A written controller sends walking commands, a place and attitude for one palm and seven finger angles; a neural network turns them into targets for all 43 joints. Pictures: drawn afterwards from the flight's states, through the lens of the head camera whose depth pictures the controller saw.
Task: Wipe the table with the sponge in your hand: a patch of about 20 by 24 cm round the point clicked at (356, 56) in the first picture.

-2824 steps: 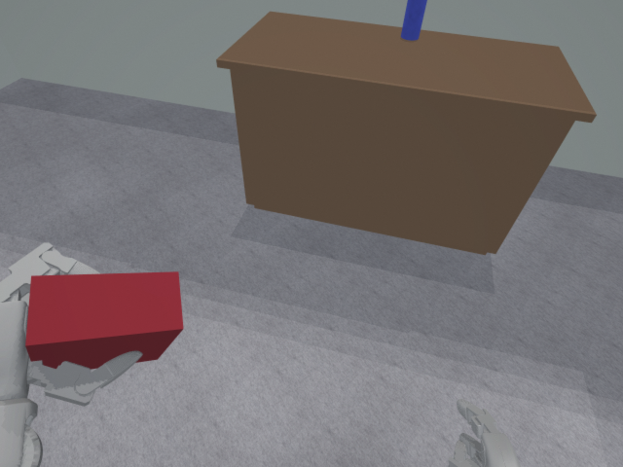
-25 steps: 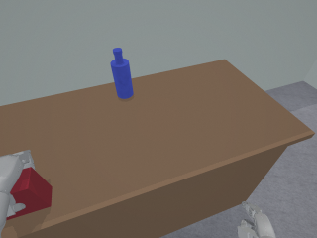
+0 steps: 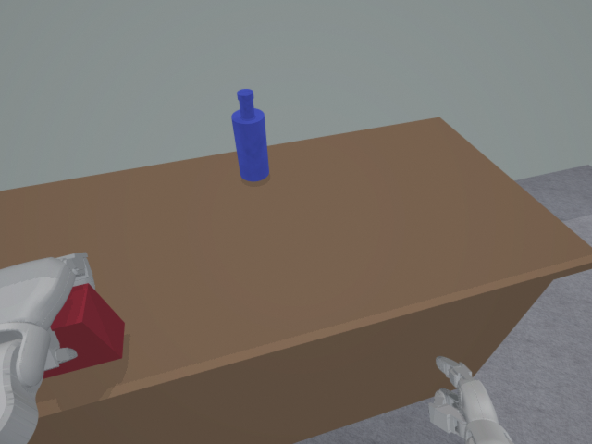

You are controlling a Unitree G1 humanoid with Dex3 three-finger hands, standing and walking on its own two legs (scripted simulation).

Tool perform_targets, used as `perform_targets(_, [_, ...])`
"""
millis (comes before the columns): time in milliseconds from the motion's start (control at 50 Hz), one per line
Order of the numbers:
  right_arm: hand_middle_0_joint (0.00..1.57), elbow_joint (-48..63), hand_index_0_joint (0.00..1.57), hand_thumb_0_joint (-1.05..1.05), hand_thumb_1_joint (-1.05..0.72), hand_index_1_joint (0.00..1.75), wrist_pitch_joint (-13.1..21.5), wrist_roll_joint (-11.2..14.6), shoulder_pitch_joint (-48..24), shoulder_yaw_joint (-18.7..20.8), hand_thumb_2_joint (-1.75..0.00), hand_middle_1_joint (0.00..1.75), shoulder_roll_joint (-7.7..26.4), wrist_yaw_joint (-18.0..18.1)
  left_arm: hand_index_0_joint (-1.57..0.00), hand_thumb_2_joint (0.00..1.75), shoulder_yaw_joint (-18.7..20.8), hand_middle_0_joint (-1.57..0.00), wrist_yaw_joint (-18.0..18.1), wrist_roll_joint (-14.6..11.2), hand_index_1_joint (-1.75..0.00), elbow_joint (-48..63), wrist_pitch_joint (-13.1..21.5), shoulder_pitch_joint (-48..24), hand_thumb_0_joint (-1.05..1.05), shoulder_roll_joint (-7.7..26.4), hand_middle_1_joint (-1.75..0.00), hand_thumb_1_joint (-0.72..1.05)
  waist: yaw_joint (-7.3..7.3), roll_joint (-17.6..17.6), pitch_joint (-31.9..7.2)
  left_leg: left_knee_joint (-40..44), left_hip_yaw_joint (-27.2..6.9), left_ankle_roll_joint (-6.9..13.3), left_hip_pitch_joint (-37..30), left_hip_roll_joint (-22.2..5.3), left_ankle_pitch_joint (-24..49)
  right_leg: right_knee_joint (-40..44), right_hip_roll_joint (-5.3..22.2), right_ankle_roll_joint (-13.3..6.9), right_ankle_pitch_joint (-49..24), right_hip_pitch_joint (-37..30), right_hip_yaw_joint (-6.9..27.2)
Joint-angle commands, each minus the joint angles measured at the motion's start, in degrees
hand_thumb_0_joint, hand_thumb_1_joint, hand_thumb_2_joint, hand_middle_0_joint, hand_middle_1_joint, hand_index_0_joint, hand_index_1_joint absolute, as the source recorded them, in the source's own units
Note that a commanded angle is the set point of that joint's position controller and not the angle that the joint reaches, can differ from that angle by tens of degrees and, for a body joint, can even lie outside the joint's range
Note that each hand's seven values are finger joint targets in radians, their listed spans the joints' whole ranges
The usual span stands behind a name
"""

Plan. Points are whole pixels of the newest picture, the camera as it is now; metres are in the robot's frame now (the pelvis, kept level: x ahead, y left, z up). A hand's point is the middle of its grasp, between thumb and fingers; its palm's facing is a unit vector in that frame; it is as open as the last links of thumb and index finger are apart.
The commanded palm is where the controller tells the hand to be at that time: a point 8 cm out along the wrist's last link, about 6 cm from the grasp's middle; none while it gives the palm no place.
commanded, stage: lift the sponge slowly off the table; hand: left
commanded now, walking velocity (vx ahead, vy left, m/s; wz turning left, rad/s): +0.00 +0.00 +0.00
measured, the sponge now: (61, 341) +0.19 +0.37 +0.03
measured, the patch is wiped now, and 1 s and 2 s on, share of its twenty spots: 1.00 1.00 1.00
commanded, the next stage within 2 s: bring the sponge back beside the body in 1.26 s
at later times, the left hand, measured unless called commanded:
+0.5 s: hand (42, 296) +0.20 +0.34 +0.13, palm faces +0.04 -0.01 -1.00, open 9.7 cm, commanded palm +0.17 +0.34 +0.19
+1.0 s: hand (29, 269) +0.21 +0.35 +0.16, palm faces +0.02 +0.01 -1.00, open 9.7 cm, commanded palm +0.18 +0.35 +0.22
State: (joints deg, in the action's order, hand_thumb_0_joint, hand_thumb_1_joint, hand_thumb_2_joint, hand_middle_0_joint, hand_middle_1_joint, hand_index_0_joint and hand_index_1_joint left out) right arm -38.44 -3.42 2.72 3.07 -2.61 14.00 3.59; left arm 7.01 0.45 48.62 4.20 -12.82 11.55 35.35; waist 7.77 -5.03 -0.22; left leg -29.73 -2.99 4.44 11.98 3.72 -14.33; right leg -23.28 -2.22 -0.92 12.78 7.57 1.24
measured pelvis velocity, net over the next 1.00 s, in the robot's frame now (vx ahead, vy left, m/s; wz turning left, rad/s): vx -0.01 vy -0.03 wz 0.00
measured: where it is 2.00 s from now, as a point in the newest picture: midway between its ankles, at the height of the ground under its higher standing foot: outside the picture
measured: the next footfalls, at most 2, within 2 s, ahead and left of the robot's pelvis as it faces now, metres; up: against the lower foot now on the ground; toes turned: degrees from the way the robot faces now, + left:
none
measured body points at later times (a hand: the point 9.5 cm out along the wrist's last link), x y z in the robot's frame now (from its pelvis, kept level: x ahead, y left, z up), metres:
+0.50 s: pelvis +0.00 -0.02 +0.00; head -0.02 -0.04 +0.45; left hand +0.19 +0.34 +0.18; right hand +0.22 -0.23 -0.08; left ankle +0.02 +0.06 -0.74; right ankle +0.00 -0.14 -0.74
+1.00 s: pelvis -0.01 -0.03 +0.00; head -0.03 -0.06 +0.45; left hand +0.21 +0.35 +0.21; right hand +0.22 -0.24 -0.08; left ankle +0.02 +0.06 -0.74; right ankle +0.00 -0.14 -0.74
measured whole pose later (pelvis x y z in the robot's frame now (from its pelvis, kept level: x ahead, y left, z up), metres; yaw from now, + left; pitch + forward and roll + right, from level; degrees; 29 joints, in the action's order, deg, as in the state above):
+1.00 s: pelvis -0.01 -0.03 +0.00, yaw +0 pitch -4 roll -2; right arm -38.0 -3.3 3.4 3.3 -3.2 16.4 5.0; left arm 12.6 -9.7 45.2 1.1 -13.9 3.0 43.8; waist 6.7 -6.3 0.6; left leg -27.3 -3.6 2.3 10.5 2.2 -12.5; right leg -21.7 -3.6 -1.7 11.0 6.6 1.0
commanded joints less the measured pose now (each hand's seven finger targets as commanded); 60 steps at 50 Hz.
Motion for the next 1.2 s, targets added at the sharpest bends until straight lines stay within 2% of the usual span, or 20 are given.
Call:
perform_targets(0, [0.20, 9.19, 0.20, 0.00, -0.90, 0.30, 2.37, 0.38, -11.61, 2.31, -0.90, 0.30, 7.92, 0.70, -1.20, 1.30, 11.46, -1.20, 1.55, 1.23, -1.60, 9.83, -1.45, -14.93, 0.00, 18.61, -1.60, 0.10, -0.87, -4.36, -7.37, 8.02, -5.63, -2.20, -3.69, -2.87, 7.78, 3.56, -1.55, -4.54, -2.65, -0.61, 2.34])
perform_targets(160, [0.20, 9.76, 0.20, 0.00, -0.90, 0.30, 2.93, 0.21, -10.95, 2.30, -0.90, 0.30, 8.02, 1.01, -1.20, 1.30, 9.62, -1.20, -1.42, 0.66, -1.60, 9.59, -0.72, -15.93, 0.00, 17.81, -1.60, 0.10, -1.18, -2.59, -8.58, 8.19, -4.93, -1.81, -3.84, -2.67, 8.76, 3.78, -0.94, -4.16, -3.97, -1.86, 0.78])
perform_targets(200, [0.20, 10.11, 0.20, 0.00, -0.90, 0.30, 3.06, 0.31, -11.77, 1.92, -0.90, 0.30, 8.13, 0.94, -1.20, 1.30, 11.91, -1.20, -1.65, 1.02, -1.60, 11.81, -0.36, -16.74, 0.00, 20.80, -1.60, 0.10, -0.64, -5.07, -9.34, 8.53, -5.18, -1.76, -4.73, -2.68, 8.25, 3.81, -1.26, -4.46, -3.71, -2.41, 2.10])
perform_targets(260, [0.20, 10.05, 0.20, 0.00, -0.90, 0.30, 3.24, -0.08, -10.67, 2.47, -0.90, 0.30, 7.87, 0.77, -1.20, 1.30, 12.96, -1.20, -1.31, 0.15, -1.60, 11.97, 0.65, -13.53, 0.00, 20.12, -1.60, 0.10, -0.16, -3.47, -9.76, 7.70, -4.85, -1.84, -5.00, -2.66, 11.68, 3.73, -0.95, -4.32, -6.01, -3.10, 0.98])
perform_targets(300, [0.20, 10.20, 0.20, 0.00, -0.90, 0.30, 3.07, 0.03, -11.35, 2.34, -0.90, 0.30, 8.02, 0.53, -1.20, 1.30, 16.02, -1.20, -1.00, -0.12, -1.60, 13.30, 0.49, -12.97, 0.00, 23.03, -1.60, 0.10, 0.50, -3.77, -9.66, 7.68, -5.07, -1.80, -5.29, -2.51, 11.46, 4.04, -1.27, -4.60, -5.72, -3.38, 2.81])
perform_targets(360, [0.20, 9.92, 0.20, 0.00, -0.90, 0.30, 2.72, 0.04, -10.90, 2.72, -0.90, 0.30, 8.00, 0.29, -1.20, 1.30, 14.52, -1.20, -0.94, -1.09, -1.60, 12.09, -0.23, -11.37, 0.00, 20.46, -1.60, 0.10, 0.16, -3.02, -8.10, 7.03, -4.08, -2.02, -4.91, -2.42, 13.14, 4.54, -0.73, -4.26, -6.91, -2.65, 1.68])
perform_targets(400, [0.20, 10.39, 0.20, 0.00, -0.90, 0.30, 2.91, 0.34, -12.45, 2.41, -0.90, 0.30, 7.94, 0.20, -1.20, 1.30, 15.67, -1.20, -1.20, -1.33, -1.60, 13.79, -0.96, -12.09, 0.00, 21.87, -1.60, 0.10, 0.50, -4.22, -7.88, 7.49, -4.63, -2.03, -5.28, -2.41, 11.82, 4.71, -1.05, -4.52, -5.69, -2.29, 3.10])
perform_targets(460, [0.20, 9.72, 0.20, 0.00, -0.90, 0.30, 2.82, 0.44, -11.41, 2.60, -0.90, 0.30, 8.32, 0.69, -1.20, 1.30, 12.44, -1.20, -2.09, -1.69, -1.60, 11.07, -1.93, -14.07, 0.00, 19.60, -1.60, 0.10, -0.90, -2.42, -6.14, 7.21, -3.67, -1.89, -4.63, -2.29, 10.31, 5.44, -0.60, -3.95, -4.67, -0.61, 1.73])
perform_targets(580, [0.20, 9.62, 0.20, 0.00, -0.90, 0.30, 3.43, 0.52, -11.30, 2.26, -0.90, 0.30, 8.43, 1.94, -1.20, 1.30, 12.97, -1.20, -4.29, -1.12, -1.60, 10.82, -1.05, -18.85, 0.00, 22.74, -1.60, 0.10, -1.24, -0.47, -7.83, 7.24, -3.70, -1.34, -5.61, -1.81, 8.52, 5.89, -0.21, -3.64, -3.17, -0.80, 1.89])
perform_targets(600, [0.20, 10.15, 0.20, 0.00, -0.90, 0.30, 4.04, 0.84, -12.63, 1.77, -0.90, 0.30, 8.10, 2.13, -1.20, 1.30, 13.38, -1.20, -4.53, -0.93, -1.60, 11.61, -0.91, -20.62, 0.00, 23.74, -1.60, 0.10, -1.37, -2.32, -7.44, 7.38, -3.80, -1.28, -5.91, -1.62, 7.14, 6.34, -0.66, -4.05, -1.95, -0.23, 3.62])
perform_targets(660, [0.20, 9.00, 0.20, 0.00, -0.90, 0.30, 3.97, 0.54, -11.00, 1.86, -0.90, 0.30, 8.28, 2.81, -1.20, 1.30, 13.16, -1.20, -4.71, -0.35, -1.60, 7.86, 0.37, -24.81, 0.00, 24.50, -1.60, 0.10, -1.89, -2.43, -7.45, 7.06, -3.05, -1.45, -5.89, -1.49, 7.34, 6.64, -0.23, -3.85, -1.76, -0.10, 1.98])
perform_targets(700, [0.20, 9.57, 0.20, 0.00, -0.90, 0.30, 4.24, 0.65, -11.87, 1.67, -0.90, 0.30, 8.26, 2.77, -1.20, 1.30, 16.10, -1.20, -4.76, -0.02, -1.60, 9.45, 0.74, -25.47, 0.00, 27.90, -1.60, 0.10, -0.86, -5.42, -8.74, 7.06, -3.58, -1.53, -6.60, -1.15, 7.57, 6.71, -0.52, -4.58, -1.81, -0.96, 4.33])
perform_targets(880, [0.20, 9.62, 0.20, 0.00, -0.90, 0.30, 2.95, 0.47, -11.10, 2.08, -0.90, 0.30, 8.90, 1.93, -1.20, 1.30, 16.25, -1.20, -6.91, -2.17, -1.60, 4.90, -1.01, -21.72, 0.00, 27.42, -1.60, 0.10, -0.32, -2.41, -8.32, 5.99, -3.01, -1.89, -4.64, -1.41, 10.89, 5.54, 0.61, -4.06, -6.50, -1.78, 3.16])
perform_targets(900, [0.20, 10.30, 0.20, 0.00, -0.90, 0.30, 3.29, 0.82, -12.30, 1.66, -0.90, 0.30, 8.67, 1.74, -1.20, 1.30, 16.61, -1.20, -7.35, -2.25, -1.60, 6.51, -1.27, -21.72, 0.00, 28.03, -1.60, 0.10, -0.31, -4.27, -8.59, 6.16, -3.19, -1.95, -4.87, -1.42, 10.45, 5.49, 0.21, -4.49, -5.92, -1.72, 4.58])
perform_targets(980, [0.20, 10.61, 0.20, 0.00, -0.90, 0.30, 2.89, 0.58, -11.29, 1.74, -0.90, 0.30, 8.82, 2.01, -1.20, 1.30, 16.22, -1.20, -8.89, -2.85, -1.60, 7.20, -1.03, -20.86, 0.00, 28.11, -1.60, 0.10, -0.54, -0.13, -8.79, 5.77, -2.98, -1.47, -4.50, -1.60, 10.53, 4.97, 0.84, -3.52, -6.58, -1.31, 2.38])
perform_targets(1000, [0.20, 11.18, 0.20, 0.00, -0.90, 0.30, 3.42, 0.95, -12.45, 1.30, -0.90, 0.30, 8.52, 2.08, -1.20, 1.30, 16.43, -1.20, -9.05, -2.85, -1.60, 8.90, -0.75, -22.90, 0.00, 28.73, -1.60, 0.10, -0.85, -2.32, -8.79, 5.90, -3.24, -1.50, -5.26, -1.59, 9.91, 5.36, 0.30, -3.94, -5.46, -0.74, 3.96])
perform_targets(1060, [0.20, 10.90, 0.20, 0.00, -0.90, 0.30, 3.43, 0.55, -10.75, 1.57, -0.90, 0.30, 8.55, 2.70, -1.20, 1.30, 17.66, -1.20, -8.97, -3.05, -1.60, 7.78, 0.60, -22.69, 0.00, 29.59, -1.60, 0.10, -0.55, -0.40, -8.81, 5.53, -2.99, -1.36, -5.18, -1.53, 10.20, 5.27, 0.82, -3.57, -5.47, -1.03, 2.18])
perform_targets(1100, [0.20, 11.08, 0.20, 0.00, -0.90, 0.30, 3.99, 0.88, -11.66, 1.43, -0.90, 0.30, 8.30, 2.77, -1.20, 1.30, 18.79, -1.20, -8.48, -2.54, -1.60, 11.28, 1.48, -27.01, 0.00, 31.68, -1.60, 0.10, -0.72, -4.27, -9.97, 5.90, -3.75, -1.58, -6.57, -1.55, 9.97, 5.54, 0.24, -4.20, -4.54, -0.81, 3.97])
perform_targets(1140, [0.20, 10.87, 0.20, 0.00, -0.90, 0.30, 4.21, 0.60, -10.76, 1.52, -0.90, 0.30, 7.89, 2.97, -1.20, 1.30, 18.02, -1.20, -7.68, -2.37, -1.60, 11.56, 1.90, -28.07, 0.00, 30.67, -1.60, 0.10, -0.44, -6.08, -10.99, 6.08, -3.90, -1.81, -7.06, -1.56, 11.15, 5.03, 0.63, -4.23, -5.01, -1.57, 2.28])
perform_targets(1180, [0.20, 9.80, 0.20, 0.00, -0.90, 0.30, 3.95, 0.62, -10.01, 1.87, -0.90, 0.30, 8.33, 3.05, -1.20, 1.30, 16.90, -1.20, -7.47, -2.30, -1.60, 7.89, 1.46, -28.06, 0.00, 29.12, -1.60, 0.10, -1.00, -4.24, -8.53, 6.73, -4.01, -2.10, -6.44, -1.99, 9.73, 5.83, 0.45, -4.06, -3.88, -0.01, 1.86])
